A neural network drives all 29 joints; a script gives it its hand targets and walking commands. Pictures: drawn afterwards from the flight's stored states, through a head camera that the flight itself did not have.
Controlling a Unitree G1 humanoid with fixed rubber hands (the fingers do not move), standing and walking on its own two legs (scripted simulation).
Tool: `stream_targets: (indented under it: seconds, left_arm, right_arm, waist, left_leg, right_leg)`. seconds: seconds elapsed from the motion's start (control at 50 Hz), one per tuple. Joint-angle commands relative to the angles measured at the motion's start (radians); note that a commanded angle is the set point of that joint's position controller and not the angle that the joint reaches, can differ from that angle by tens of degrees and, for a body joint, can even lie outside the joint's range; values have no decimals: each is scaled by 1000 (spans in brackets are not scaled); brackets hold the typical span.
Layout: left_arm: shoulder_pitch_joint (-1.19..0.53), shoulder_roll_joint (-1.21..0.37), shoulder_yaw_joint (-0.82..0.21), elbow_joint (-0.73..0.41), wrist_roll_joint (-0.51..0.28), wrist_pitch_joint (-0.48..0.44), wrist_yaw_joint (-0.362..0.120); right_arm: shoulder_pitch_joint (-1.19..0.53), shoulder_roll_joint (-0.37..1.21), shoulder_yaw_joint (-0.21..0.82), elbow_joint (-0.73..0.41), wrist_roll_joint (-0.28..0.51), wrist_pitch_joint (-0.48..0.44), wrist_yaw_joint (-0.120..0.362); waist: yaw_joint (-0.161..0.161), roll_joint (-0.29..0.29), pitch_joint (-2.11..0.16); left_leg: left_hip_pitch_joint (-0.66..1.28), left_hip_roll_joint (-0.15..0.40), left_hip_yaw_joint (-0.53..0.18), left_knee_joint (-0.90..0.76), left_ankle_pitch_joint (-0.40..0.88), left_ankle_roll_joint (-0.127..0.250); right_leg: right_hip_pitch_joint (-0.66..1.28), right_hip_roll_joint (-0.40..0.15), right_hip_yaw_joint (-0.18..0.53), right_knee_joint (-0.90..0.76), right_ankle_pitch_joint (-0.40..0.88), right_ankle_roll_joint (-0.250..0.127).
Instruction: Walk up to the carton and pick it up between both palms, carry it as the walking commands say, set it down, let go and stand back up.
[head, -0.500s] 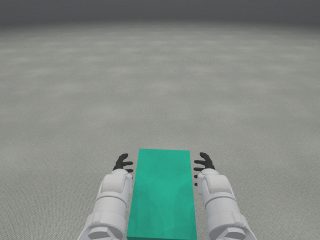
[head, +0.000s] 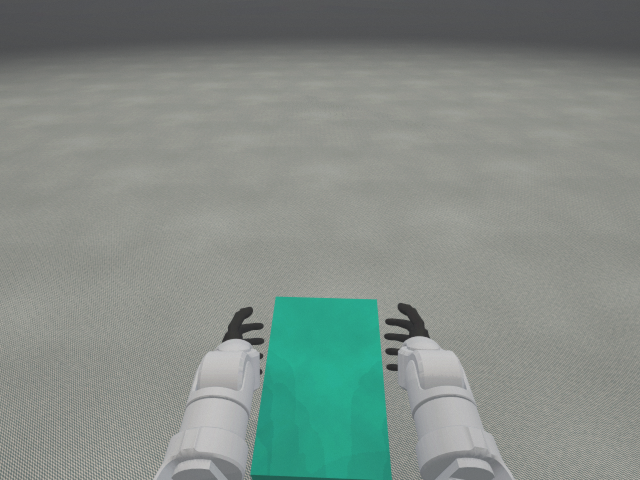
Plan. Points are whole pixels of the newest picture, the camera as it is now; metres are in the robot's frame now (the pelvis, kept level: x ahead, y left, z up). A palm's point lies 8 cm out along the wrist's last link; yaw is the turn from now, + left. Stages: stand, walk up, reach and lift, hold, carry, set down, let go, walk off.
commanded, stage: hold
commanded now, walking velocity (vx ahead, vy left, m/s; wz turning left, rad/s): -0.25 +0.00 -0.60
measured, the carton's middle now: (323, 394) +0.31 +0.01 -0.05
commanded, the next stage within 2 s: carry in 0.02 s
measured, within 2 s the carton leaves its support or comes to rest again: neither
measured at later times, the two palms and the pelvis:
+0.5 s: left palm (278, 395) +0.25 +0.06 +0.04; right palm (476, 434) +0.20 -0.17 +0.04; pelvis -0.10 +0.03 -0.02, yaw -15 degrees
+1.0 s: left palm out of the picture +0.09 +0.03 +0.05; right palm out of the picture -0.04 -0.18 +0.06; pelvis -0.24 +0.09 -0.02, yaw -34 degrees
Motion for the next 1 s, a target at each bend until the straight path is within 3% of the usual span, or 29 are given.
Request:
stream_targets:
  seconds: [0.0,0.08,0.14,0.16,0.18,0.22,0.24,0.28,0.34,0.36,0.38,0.4,0.42,0.46,0.5,0.56,0.58,0.6,0.62,0.64,0.66,0.7,0.82,0.84,0.86,0.88,0.9,0.92,0.98]
  left_arm:
    - [-743,-1046,-501,-44,-272,-70,-405]
    - [-766,-1073,-561,-142,-349,-50,-377]
    - [-829,-1063,-594,-187,-413,-1,-370]
    - [-844,-1067,-611,-223,-443,19,-371]
    - [-870,-1067,-621,-263,-470,43,-370]
    - [-846,-1018,-596,-298,-481,94,-361]
    - [-797,-1004,-582,-315,-474,132,-353]
    - [-771,-983,-631,-468,-502,203,-316]
    - [-733,-942,-661,-631,-504,284,-266]
    - [-718,-937,-678,-703,-514,303,-260]
    - [-672,-955,-705,-679,-512,334,-261]
    - [-723,-965,-734,-750,-528,337,-261]
    - [-689,-967,-753,-764,-522,343,-255]
    - [-684,-997,-776,-796,-560,376,-258]
    - [-646,-990,-765,-821,-578,396,-260]
    - [-608,-994,-771,-837,-603,433,-267]
    - [-523,-983,-757,-773,-574,449,-274]
    - [-517,-982,-754,-775,-576,454,-277]
    - [-432,-986,-723,-709,-551,455,-282]
    - [-430,-988,-732,-758,-554,457,-286]
    - [-474,-983,-740,-823,-564,455,-287]
    - [-481,-979,-738,-835,-531,458,-273]
    - [-475,-970,-778,-923,-521,458,-253]
    - [-422,-970,-775,-891,-503,462,-248]
    - [-484,-980,-809,-921,-534,468,-256]
    - [-558,-974,-826,-960,-539,456,-258]
    - [-562,-993,-828,-930,-541,465,-260]
    - [-545,-1008,-829,-896,-562,471,-271]
    - [-551,-1022,-790,-792,-588,473,-291]
  right_arm:
    - [-670,1060,486,19,298,-46,377]
    - [-727,1059,549,-110,370,-29,354]
    - [-731,1071,547,-114,380,23,333]
    - [-756,1071,575,-158,395,41,315]
    - [-760,1065,585,-198,403,66,302]
    - [-760,1056,619,-262,455,133,299]
    - [-816,1051,663,-344,506,159,289]
    - [-799,1070,722,-438,589,225,278]
    - [-701,1071,721,-516,618,306,266]
    - [-669,1074,741,-564,632,323,263]
    - [-588,1046,718,-540,599,338,258]
    - [-599,1039,735,-611,601,334,251]
    - [-580,1035,755,-651,617,350,251]
    - [-542,1026,736,-699,580,383,240]
    - [-541,1033,758,-757,573,400,227]
    - [-476,1013,755,-798,562,431,223]
    - [-421,996,750,-770,550,440,223]
    - [-415,982,754,-771,549,445,223]
    - [-405,992,767,-787,540,455,226]
    - [-467,1012,797,-834,574,458,229]
    - [-502,1023,826,-878,597,456,227]
    - [-525,1040,847,-879,631,466,234]
    - [-433,1057,821,-816,641,498,259]
    - [-416,1070,820,-790,638,501,263]
    - [-378,1056,789,-738,619,490,271]
    - [-426,1051,805,-791,639,476,276]
    - [-429,1064,798,-771,627,485,274]
    - [-369,1049,769,-734,592,491,275]
    - [-500,1037,752,-767,568,478,263]
  waist:
    - [-2,-65,-125]
    - [-3,8,-308]
    - [1,136,-389]
    - [11,105,-412]
    - [23,80,-421]
    - [16,-289,-430]
    - [18,-314,-422]
    - [18,-228,-448]
    - [-1,-183,-527]
    - [-7,-93,-537]
    - [-21,144,-539]
    - [-23,353,-506]
    - [-17,250,-491]
    - [-7,138,-495]
    - [4,137,-481]
    - [-4,192,-472]
    - [-2,139,-474]
    - [4,35,-478]
    - [14,-310,-471]
    - [15,-366,-497]
    - [17,-298,-527]
    - [23,-207,-520]
    - [14,-201,-519]
    - [3,-110,-540]
    - [-7,298,-515]
    - [-14,335,-426]
    - [-11,197,-391]
    - [-8,136,-386]
    - [14,136,-360]
  left_leg:
    - [-168,112,55,0,-113,2]
    - [-71,205,25,80,158,32]
    - [-44,357,-58,71,511,141]
    - [-97,362,-37,95,522,138]
    - [-189,324,26,153,412,97]
    - [-339,84,223,379,-174,-34]
    - [-393,29,203,472,-334,-45]
    - [-365,25,163,429,-273,-26]
    - [-52,32,216,100,-82,12]
    - [68,75,196,-22,-32,54]
    - [101,284,-11,-90,82,166]
    - [105,533,-174,-79,517,286]
    - [105,571,-153,-36,767,300]
    - [97,484,-30,14,752,215]
    - [71,393,131,80,713,140]
    - [64,373,203,176,675,119]
    - [-43,357,224,238,527,86]
    - [-163,303,247,321,302,31]
    - [-429,163,257,438,-240,-26]
    - [-496,117,197,586,-396,-38]
    - [-513,127,166,647,-362,-39]
    - [-483,117,166,596,-262,-26]
    - [-44,47,200,40,-153,27]
    - [120,105,177,-41,-70,74]
    - [94,389,-96,-102,114,212]
    - [20,574,-174,-133,471,318]
    - [1,589,-148,-102,627,319]
    - [-42,542,-80,-103,544,275]
    - [-42,395,156,-5,479,155]
  right_leg:
    - [-201,-143,77,-128,-40,-41]
    - [-265,-116,66,87,262,-45]
    - [-307,-47,-26,290,60,-19]
    - [-264,-48,-43,263,-31,-35]
    - [-178,-72,-10,174,-14,-58]
    - [-84,-273,367,-94,293,-141]
    - [-53,-313,460,-134,318,-167]
    - [-42,-297,407,-114,352,-162]
    - [-146,-190,159,-5,443,-71]
    - [-241,-138,97,10,287,-35]
    - [-369,-13,-47,188,-19,19]
    - [-493,29,-163,514,-319,28]
    - [-521,-36,-132,623,-354,4]
    - [-472,-75,-98,675,-245,5]
    - [-377,-85,-148,474,-193,16]
    - [-241,-29,-241,135,-123,15]
    - [-125,-55,-202,19,-64,12]
    - [6,-141,-99,-53,220,-6]
    - [140,-358,221,-13,754,-129]
    - [169,-408,311,0,936,-181]
    - [225,-402,269,32,971,-178]
    - [165,-351,182,34,826,-139]
    - [-68,-254,93,-39,370,-66]
    - [-223,-188,18,-39,212,5]
    - [-355,-34,-153,258,-191,34]
    - [-490,-30,-209,572,-335,36]
    - [-481,-71,-128,675,-344,4]
    - [-440,-90,-101,759,-290,0]
    - [-358,-112,-146,553,-196,27]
